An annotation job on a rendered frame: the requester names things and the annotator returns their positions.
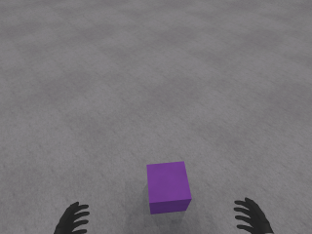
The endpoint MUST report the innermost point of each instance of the left robot hand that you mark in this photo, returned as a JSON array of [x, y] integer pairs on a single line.
[[66, 223]]

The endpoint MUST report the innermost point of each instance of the carton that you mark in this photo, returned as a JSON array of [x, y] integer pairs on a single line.
[[168, 188]]

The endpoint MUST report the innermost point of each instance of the right robot hand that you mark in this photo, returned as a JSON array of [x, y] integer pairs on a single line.
[[257, 218]]

